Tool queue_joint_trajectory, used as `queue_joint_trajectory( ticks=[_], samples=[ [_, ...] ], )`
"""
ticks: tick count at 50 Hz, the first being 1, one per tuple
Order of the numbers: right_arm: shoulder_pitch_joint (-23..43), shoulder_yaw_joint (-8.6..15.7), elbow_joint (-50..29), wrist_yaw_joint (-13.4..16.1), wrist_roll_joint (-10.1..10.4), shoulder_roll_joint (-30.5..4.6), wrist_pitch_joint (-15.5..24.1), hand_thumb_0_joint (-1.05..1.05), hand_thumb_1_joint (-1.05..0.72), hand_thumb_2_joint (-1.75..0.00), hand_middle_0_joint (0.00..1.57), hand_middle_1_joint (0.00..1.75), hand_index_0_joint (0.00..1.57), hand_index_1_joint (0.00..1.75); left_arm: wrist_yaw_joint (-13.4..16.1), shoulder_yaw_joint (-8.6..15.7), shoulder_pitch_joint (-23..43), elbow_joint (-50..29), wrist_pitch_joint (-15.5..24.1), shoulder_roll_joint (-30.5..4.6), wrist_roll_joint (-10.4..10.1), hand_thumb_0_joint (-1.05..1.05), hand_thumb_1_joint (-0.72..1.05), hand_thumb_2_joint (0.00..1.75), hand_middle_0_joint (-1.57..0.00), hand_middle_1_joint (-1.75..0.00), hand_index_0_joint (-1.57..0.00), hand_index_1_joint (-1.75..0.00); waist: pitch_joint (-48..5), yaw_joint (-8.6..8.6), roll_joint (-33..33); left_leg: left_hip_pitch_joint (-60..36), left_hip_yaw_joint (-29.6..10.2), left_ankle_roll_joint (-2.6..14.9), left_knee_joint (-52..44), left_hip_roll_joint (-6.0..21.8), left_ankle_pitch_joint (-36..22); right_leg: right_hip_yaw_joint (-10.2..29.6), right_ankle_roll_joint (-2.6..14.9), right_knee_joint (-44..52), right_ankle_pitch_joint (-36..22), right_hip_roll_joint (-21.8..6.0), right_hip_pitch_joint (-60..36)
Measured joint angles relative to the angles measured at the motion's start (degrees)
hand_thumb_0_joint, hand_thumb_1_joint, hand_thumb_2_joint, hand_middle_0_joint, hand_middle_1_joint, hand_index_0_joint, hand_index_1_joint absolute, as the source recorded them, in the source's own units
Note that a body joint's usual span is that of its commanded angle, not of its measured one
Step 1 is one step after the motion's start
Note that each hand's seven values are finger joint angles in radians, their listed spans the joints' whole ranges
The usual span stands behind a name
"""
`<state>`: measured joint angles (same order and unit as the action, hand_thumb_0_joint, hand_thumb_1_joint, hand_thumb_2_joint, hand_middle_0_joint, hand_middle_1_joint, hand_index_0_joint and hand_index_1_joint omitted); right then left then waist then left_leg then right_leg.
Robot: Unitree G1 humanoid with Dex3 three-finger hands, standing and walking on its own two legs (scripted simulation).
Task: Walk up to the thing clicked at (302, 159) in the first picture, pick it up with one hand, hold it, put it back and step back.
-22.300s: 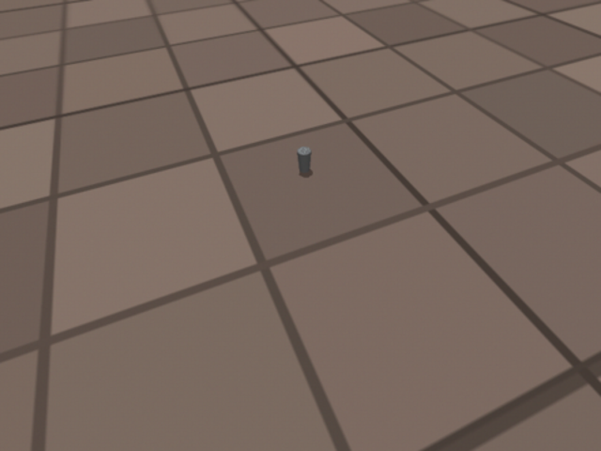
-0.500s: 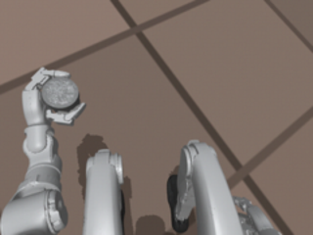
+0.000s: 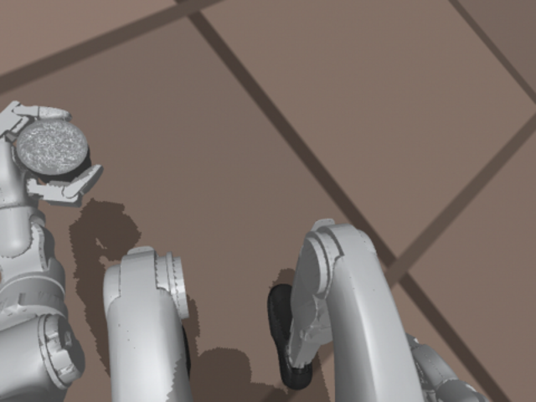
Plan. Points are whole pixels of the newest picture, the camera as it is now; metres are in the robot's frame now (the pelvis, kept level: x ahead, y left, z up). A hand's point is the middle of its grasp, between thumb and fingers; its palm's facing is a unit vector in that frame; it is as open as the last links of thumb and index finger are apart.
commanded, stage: crouch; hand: left
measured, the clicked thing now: (63, 164) +0.45 +0.25 -0.10
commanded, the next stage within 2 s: lower in 0.20 s
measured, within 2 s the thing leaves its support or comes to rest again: neither
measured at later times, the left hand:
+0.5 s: hand (79, 171) +0.46 +0.25 -0.14, palm faces +0.21 -0.98 +0.00, open 9.6 cm
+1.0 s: hand (92, 180) +0.46 +0.24 -0.20, palm faces +0.23 -0.97 +0.00, open 9.6 cm
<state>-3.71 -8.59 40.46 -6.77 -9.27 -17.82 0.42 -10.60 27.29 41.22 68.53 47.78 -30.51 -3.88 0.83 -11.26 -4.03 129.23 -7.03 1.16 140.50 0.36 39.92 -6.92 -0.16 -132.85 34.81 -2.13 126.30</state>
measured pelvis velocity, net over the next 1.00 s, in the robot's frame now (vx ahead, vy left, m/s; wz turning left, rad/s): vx -0.01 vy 0.01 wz -0.11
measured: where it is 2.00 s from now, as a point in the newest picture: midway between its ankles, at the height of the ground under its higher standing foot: (235, 373)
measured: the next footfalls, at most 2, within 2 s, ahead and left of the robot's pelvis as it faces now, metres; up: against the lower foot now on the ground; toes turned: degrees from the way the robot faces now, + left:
none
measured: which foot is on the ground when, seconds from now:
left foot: down 0.00-1.00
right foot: down 0.00-1.00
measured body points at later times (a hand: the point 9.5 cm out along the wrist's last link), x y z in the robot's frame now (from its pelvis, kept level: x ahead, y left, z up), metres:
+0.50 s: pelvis +0.00 +0.00 -0.02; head +0.24 +0.12 +0.34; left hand +0.44 +0.30 -0.14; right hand +0.11 -0.27 -0.10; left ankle +0.08 +0.12 -0.29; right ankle +0.12 -0.12 -0.29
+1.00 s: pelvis -0.01 +0.01 -0.03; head +0.25 +0.15 +0.31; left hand +0.44 +0.29 -0.19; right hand +0.11 -0.26 -0.08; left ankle +0.08 +0.12 -0.29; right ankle +0.12 -0.12 -0.29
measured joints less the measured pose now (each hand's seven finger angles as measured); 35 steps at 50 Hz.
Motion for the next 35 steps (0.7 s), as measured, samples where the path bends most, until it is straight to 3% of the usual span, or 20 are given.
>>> queue_joint_trajectory(
  ticks=[19, 35],
  samples=[
    [3.1, -4.6, -1.9, -1.2, -2.6, -1.3, -1.3, 0.0, -0.9, -0.91, 0.2, 0.3, 0.21, 0.3, 1.8, 1.0, -0.6, 1.1, 2.4, -3.3, -0.3, -0.01, -0.31, 1.06, -0.79, -1.03, -0.73, -1.01, 4.9, -1.48, -1.8, 0.9, -2.7, -0.05, 4.2, 0.0, 0.7, -2.3, -0.33, -2.2, -0.2, 0.4, -0.2],
    [6.7, -11.0, -3.9, -1.6, -6.0, -2.6, -1.2, 0.0, -0.91, -0.91, 0.2, 0.3, 0.21, 0.3, 4.0, 2.8, -0.3, 9.1, 8.7, -9.7, -0.1, -0.01, -0.31, 1.07, -0.8, -1.02, -0.74, -1.01, 10.3, -3.99, -6.4, 0.3, -6.0, 0.22, 7.8, 0.2, 1.2, -4.9, -1.19, -3.1, -1.2, 1.5, -2.2]
  ],
)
